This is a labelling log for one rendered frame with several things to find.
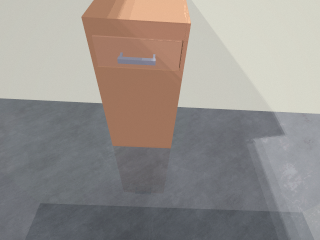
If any drawer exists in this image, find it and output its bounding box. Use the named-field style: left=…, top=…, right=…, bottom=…
left=92, top=35, right=183, bottom=70

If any cabinet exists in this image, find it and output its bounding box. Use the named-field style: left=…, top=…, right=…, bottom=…
left=81, top=0, right=191, bottom=149

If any handle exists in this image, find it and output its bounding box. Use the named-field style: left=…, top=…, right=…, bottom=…
left=117, top=52, right=156, bottom=66

